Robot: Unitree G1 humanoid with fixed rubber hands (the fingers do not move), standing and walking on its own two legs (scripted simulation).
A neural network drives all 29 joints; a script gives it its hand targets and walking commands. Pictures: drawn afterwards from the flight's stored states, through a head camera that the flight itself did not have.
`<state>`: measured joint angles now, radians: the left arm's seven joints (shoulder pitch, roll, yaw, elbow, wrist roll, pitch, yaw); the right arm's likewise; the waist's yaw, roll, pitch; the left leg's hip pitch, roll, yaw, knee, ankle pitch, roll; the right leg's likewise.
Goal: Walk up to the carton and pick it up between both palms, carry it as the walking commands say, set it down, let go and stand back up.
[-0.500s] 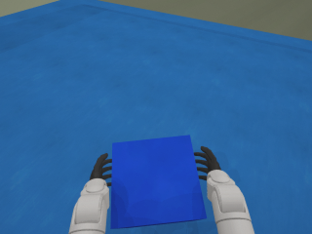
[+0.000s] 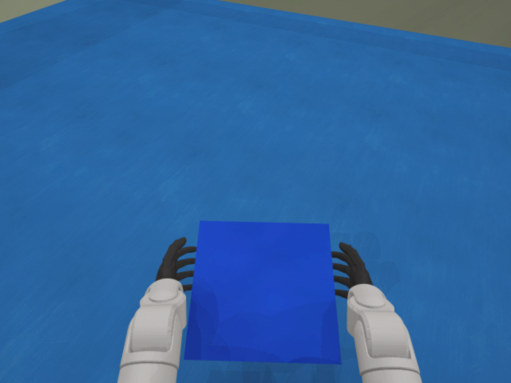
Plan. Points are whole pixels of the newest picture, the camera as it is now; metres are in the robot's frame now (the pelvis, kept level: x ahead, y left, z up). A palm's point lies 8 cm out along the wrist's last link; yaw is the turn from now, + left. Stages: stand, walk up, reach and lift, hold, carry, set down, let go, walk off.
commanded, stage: carry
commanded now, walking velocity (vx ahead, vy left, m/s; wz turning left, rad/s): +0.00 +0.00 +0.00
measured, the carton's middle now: (261, 298) +0.31 -0.01 -0.08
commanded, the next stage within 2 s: none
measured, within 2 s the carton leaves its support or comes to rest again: neither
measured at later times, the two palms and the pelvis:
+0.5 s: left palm (176, 152) +0.60 +0.17 +0.03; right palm (309, 152) +0.60 -0.12 +0.03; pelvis +0.32 +0.02 +0.00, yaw +1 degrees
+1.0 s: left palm (190, 102) +0.79 +0.16 +0.04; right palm (302, 96) +0.80 -0.13 +0.04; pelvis +0.52 +0.01 +0.01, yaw +0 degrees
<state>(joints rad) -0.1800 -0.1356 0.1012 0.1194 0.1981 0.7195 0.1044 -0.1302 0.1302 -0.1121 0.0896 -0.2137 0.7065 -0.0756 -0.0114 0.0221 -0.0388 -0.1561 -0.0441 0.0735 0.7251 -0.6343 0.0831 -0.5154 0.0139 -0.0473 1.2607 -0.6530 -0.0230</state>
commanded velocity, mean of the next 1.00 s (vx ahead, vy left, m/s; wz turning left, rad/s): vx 0.00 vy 0.00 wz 0.00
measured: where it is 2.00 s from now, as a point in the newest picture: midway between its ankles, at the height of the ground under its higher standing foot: (256, 256)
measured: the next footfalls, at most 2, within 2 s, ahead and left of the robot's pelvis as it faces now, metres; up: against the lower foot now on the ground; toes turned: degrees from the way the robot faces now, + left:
right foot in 0.08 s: +0.14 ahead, -0.06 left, +0.00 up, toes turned -4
left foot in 0.36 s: +0.37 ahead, +0.11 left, +0.00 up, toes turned +2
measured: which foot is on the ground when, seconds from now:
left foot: down 0.00-0.10, up 0.12-0.34, down 0.36-0.64, up 0.66-0.82, down 0.84-1.00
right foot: up 0.00-0.06, down 0.08-0.38, up 0.40-0.60, down 0.62-0.88, up 0.90-1.00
